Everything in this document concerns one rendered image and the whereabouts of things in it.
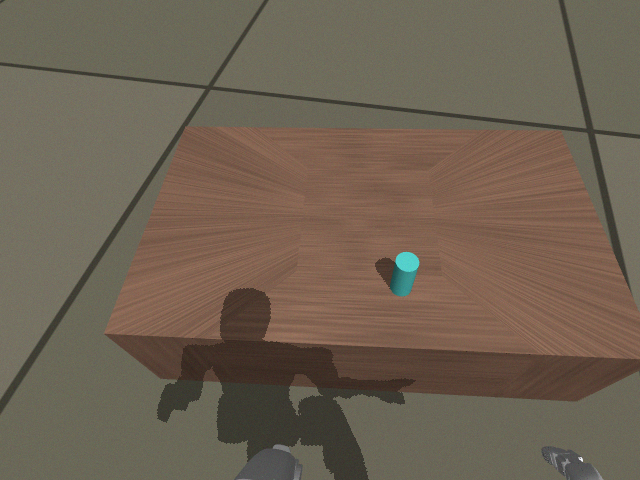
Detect right robot hand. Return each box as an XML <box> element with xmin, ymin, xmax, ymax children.
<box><xmin>541</xmin><ymin>446</ymin><xmax>603</xmax><ymax>480</ymax></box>

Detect can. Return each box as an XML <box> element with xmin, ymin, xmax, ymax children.
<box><xmin>390</xmin><ymin>252</ymin><xmax>419</xmax><ymax>296</ymax></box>

